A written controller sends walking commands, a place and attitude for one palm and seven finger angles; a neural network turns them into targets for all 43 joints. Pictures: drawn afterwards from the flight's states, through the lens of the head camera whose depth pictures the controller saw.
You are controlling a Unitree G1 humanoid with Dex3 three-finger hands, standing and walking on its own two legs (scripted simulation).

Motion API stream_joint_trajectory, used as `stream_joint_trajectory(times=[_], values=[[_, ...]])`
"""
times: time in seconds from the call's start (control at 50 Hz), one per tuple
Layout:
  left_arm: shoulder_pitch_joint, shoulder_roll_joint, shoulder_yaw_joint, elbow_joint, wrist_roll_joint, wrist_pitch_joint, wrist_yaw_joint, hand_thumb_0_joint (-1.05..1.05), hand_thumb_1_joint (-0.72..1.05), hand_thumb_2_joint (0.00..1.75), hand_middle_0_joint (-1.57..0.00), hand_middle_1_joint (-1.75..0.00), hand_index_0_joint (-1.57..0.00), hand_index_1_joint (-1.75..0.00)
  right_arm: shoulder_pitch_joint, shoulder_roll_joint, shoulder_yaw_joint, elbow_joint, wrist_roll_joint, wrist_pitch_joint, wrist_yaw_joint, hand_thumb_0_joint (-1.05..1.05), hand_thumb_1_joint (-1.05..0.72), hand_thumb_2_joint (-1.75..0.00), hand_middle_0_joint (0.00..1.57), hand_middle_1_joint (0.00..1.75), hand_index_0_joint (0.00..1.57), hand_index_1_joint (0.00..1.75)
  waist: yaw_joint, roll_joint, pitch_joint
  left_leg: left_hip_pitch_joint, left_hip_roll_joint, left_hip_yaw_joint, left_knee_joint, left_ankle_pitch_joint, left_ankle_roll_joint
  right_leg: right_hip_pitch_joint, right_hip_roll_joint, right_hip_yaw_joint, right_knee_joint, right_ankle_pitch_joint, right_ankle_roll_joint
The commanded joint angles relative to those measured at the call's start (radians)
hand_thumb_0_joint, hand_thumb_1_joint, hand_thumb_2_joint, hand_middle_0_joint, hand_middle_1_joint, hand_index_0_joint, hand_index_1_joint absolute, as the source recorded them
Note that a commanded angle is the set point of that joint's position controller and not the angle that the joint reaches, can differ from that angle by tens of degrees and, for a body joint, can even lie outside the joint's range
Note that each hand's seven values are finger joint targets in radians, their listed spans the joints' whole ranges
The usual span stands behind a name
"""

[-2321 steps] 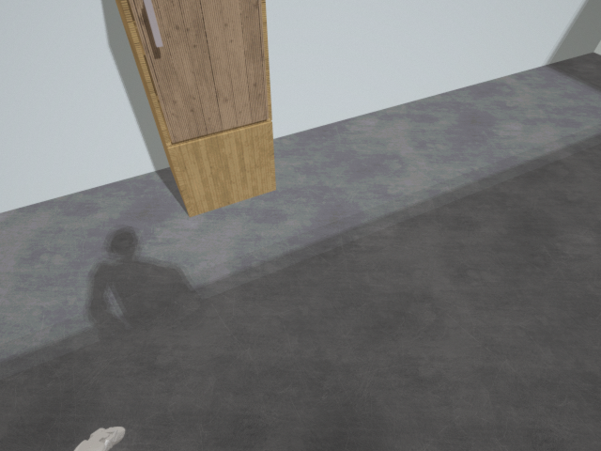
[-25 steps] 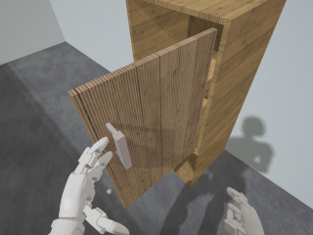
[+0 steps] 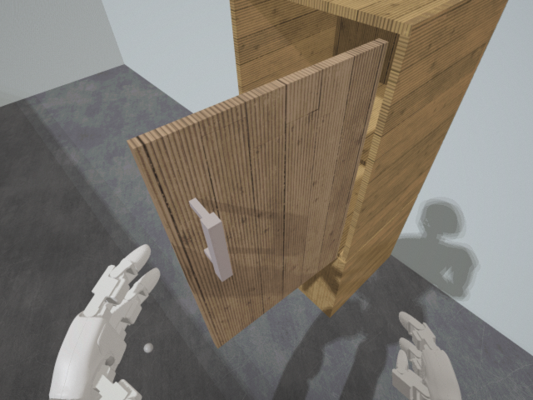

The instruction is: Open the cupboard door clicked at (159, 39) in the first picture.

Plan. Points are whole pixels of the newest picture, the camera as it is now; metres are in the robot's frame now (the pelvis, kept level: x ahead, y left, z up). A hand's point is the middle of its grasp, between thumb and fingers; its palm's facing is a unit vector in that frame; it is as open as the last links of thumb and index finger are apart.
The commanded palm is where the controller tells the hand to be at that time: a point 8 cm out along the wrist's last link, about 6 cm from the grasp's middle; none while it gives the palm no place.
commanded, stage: draw the hand back to the body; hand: left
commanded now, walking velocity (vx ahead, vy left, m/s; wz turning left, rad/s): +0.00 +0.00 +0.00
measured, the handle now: (210, 240) +0.30 +0.11 +0.11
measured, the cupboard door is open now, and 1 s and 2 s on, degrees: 85 85 85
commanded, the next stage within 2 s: step back with the hand held close in 1.54 s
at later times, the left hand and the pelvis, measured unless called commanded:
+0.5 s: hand (95, 314) +0.18 +0.21 +0.14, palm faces +0.06 -0.99 -0.15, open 16.1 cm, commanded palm +0.13 +0.26 +0.16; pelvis +0.00 +0.02 +0.01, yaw +0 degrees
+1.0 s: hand (40, 265) +0.21 +0.27 +0.18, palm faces +0.36 -0.84 -0.40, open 11.0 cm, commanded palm +0.16 +0.32 +0.20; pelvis +0.02 +0.03 +0.04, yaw -2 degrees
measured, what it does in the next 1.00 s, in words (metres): stands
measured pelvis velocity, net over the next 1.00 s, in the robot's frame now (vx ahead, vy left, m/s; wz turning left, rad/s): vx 0.02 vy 0.03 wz -0.04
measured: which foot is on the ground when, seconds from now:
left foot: down 0.00-1.00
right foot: down 0.00-1.00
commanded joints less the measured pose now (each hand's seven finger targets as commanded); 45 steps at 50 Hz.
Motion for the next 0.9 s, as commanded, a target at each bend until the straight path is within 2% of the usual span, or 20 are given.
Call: stream_joint_trajectory(times=[0.0,0.04,0.16,0.22,0.26,0.34,0.36,0.44,0.46,0.48,0.5,0.52,0.6,0.66,0.74,0.82,0.88], values=[[-0.039,0.101,0.077,-0.27,-0.011,-0.053,0.019,0.0,-0.5,0.3,-0.15,-0.3,-0.15,-0.3,-0.098,-0.086,-0.033,-0.182,0.004,-0.081,-0.004,0.0,-0.9,-0.9,0.2,0.3,0.2,0.3,0.002,-0.038,-0.103,-0.052,-0.028,-0.032,-0.132,0.194,0.015,0.168,-0.031,0.156,-0.173,0.053,0.03],[-0.049,0.116,0.091,-0.286,-0.005,-0.034,0.028,0.0,-0.5,0.3,-0.15,-0.3,-0.15,-0.3,-0.095,-0.082,-0.029,-0.177,0.005,-0.084,-0.004,0.0,-0.9,-0.9,0.2,0.3,0.2,0.3,0.006,-0.01,-0.107,-0.041,-0.026,-0.033,-0.15,0.21,0.012,0.177,-0.026,0.136,-0.162,0.092,0.028],[-0.109,0.113,0.106,-0.227,-0.022,0.046,0.028,0.0,-0.5,0.3,-0.15,-0.3,-0.15,-0.3,-0.122,-0.086,-0.016,-0.162,0.012,-0.077,-0.015,0.0,-0.9,-0.9,0.2,0.3,0.2,0.3,-0.001,-0.072,-0.002,-0.049,-0.015,-0.048,-0.197,0.145,0.012,0.156,-0.017,0.124,-0.212,-0.007,0.032],[-0.112,0.124,0.119,-0.261,-0.028,0.082,0.017,0.0,-0.5,0.3,-0.15,-0.3,-0.15,-0.3,-0.125,-0.087,-0.009,-0.165,0.014,-0.083,-0.015,0.0,-0.9,-0.9,0.2,0.3,0.2,0.3,0.009,-0.035,-0.03,-0.011,-0.014,-0.048,-0.22,0.171,0.01,0.177,-0.013,0.107,-0.207,0.041,0.033],[-0.128,0.153,0.148,-0.264,-0.027,0.103,0.016,0.0,-0.5,0.3,-0.15,-0.3,-0.15,-0.3,-0.129,-0.087,-0.006,-0.155,0.012,-0.086,-0.019,0.0,-0.9,-0.9,0.2,0.3,0.2,0.3,0.015,-0.034,-0.033,0.0,-0.013,-0.051,-0.23,0.194,0.008,0.197,-0.011,0.101,-0.21,0.068,0.029],[-0.163,0.166,0.184,-0.287,-0.043,0.12,0.012,0.0,-0.5,0.3,-0.15,-0.3,-0.15,-0.3,-0.124,-0.087,-0.001,-0.145,0.014,-0.095,-0.021,0.0,-0.9,-0.9,0.2,0.3,0.2,0.3,0.014,-0.03,-0.039,0.034,-0.012,-0.057,-0.258,0.213,0.002,0.212,-0.003,0.086,-0.222,0.092,0.031],[-0.164,0.175,0.196,-0.277,-0.045,0.126,0.011,0.0,-0.47,0.32,-0.15,-0.3,-0.15,-0.3,-0.129,-0.088,0.0,-0.141,0.014,-0.097,-0.021,0.0,-0.9,-0.9,0.2,0.3,0.2,0.3,0.019,-0.032,-0.037,0.035,-0.011,-0.058,-0.261,0.224,0.0,0.221,0.0,0.082,-0.223,0.104,0.029],[-0.196,0.181,0.212,-0.284,-0.065,0.14,-0.009,0.0,-0.32,0.37,-0.16,-0.3,-0.16,-0.3,-0.128,-0.093,0.004,-0.129,0.018,-0.111,-0.022,0.0,-0.9,-0.9,0.2,0.3,0.2,0.3,0.015,0.007,-0.034,0.065,-0.013,-0.059,-0.283,0.241,-0.008,0.232,0.002,0.076,-0.239,0.131,0.03],[-0.179,0.335,0.261,-0.322,0.107,0.12,0.142,0.0,-0.29,0.39,-0.16,-0.3,-0.16,-0.3,-0.112,-0.088,-0.017,-0.121,-0.01,-0.092,-0.039,0.0,-0.9,-0.9,0.2,0.3,0.2,0.3,0.037,-0.029,-0.029,0.052,-0.001,-0.043,-0.316,0.204,0.007,0.313,-0.008,0.128,-0.282,0.104,0.018],[-0.121,0.228,0.2,-0.31,0.12,0.127,0.2,0.0,-0.26,0.4,-0.16,-0.3,-0.16,-0.3,-0.121,-0.073,-0.011,-0.124,-0.021,-0.082,-0.041,0.0,-0.9,-0.9,0.2,0.3,0.2,0.3,0.019,-0.043,0.033,0.052,-0.007,-0.036,-0.327,0.183,0.007,0.3,-0.018,0.135,-0.312,0.08,0.02],[-0.086,0.195,0.18,-0.281,0.13,0.135,0.226,0.0,-0.22,0.42,-0.16,-0.3,-0.16,-0.3,-0.115,-0.074,-0.012,-0.116,-0.022,-0.071,-0.039,0.0,-0.9,-0.9,0.2,0.3,0.2,0.3,0.015,-0.046,0.047,0.059,-0.003,-0.038,-0.332,0.192,0.005,0.296,-0.02,0.13,-0.314,0.085,0.018],[-0.108,0.181,0.161,-0.297,0.146,0.131,0.245,0.0,-0.18,0.43,-0.16,-0.3,-0.16,-0.3,-0.119,-0.077,-0.009,-0.111,-0.024,-0.06,-0.035,0.0,-0.9,-0.9,0.2,0.3,0.2,0.3,0.011,-0.02,0.058,0.076,0.0,-0.039,-0.346,0.213,0.006,0.307,-0.021,0.127,-0.318,0.111,0.017],[-0.135,0.221,0.185,-0.323,0.184,0.109,0.296,0.0,-0.05,0.5,-0.17,-0.3,-0.17,-0.3,-0.133,-0.084,-0.012,-0.098,-0.031,-0.032,-0.032,0.0,-0.9,-0.9,0.2,0.3,0.2,0.3,0.015,0.03,0.031,0.147,0.01,-0.04,-0.396,0.292,0.004,0.36,-0.019,0.117,-0.33,0.177,0.018],[-0.149,0.253,0.214,-0.319,0.198,0.1,0.319,0.0,0.06,0.54,-0.17,-0.3,-0.17,-0.3,-0.142,-0.088,-0.017,-0.083,-0.036,-0.023,-0.034,0.0,-0.9,-0.9,0.2,0.3,0.2,0.3,0.02,0.01,0.019,0.185,0.015,-0.043,-0.423,0.337,0.002,0.393,-0.017,0.119,-0.347,0.207,0.016],[-0.151,0.257,0.24,-0.32,0.205,0.092,0.331,0.0,0.2,0.6,-0.18,-0.3,-0.18,-0.3,-0.144,-0.088,-0.021,-0.071,-0.039,-0.008,-0.029,0.0,-0.9,-0.9,0.2,0.3,0.2,0.3,0.023,0.012,0.005,0.228,0.021,-0.049,-0.452,0.447,-0.014,0.431,-0.015,0.117,-0.352,0.264,0.018],[-0.166,0.258,0.263,-0.288,0.206,0.093,0.332,0.0,0.34,0.66,-0.18,-0.3,-0.18,-0.3,-0.152,-0.092,-0.026,-0.058,-0.04,0.01,-0.021,0.0,-0.9,-0.9,0.2,0.3,0.2,0.3,0.025,0.022,0.027,0.253,0.029,-0.045,-0.467,0.53,-0.026,0.445,-0.014,0.117,-0.366,0.303,0.02],[-0.183,0.267,0.286,-0.257,0.202,0.097,0.331,0.0,0.44,0.7,-0.18,-0.3,-0.18,-0.3,-0.156,-0.095,-0.03,-0.051,-0.041,0.03,-0.018,0.0,-0.9,-0.9,0.2,0.3,0.2,0.3,0.025,-0.014,0.032,0.266,0.033,-0.041,-0.476,0.549,-0.027,0.457,-0.011,0.119,-0.379,0.321,0.022]])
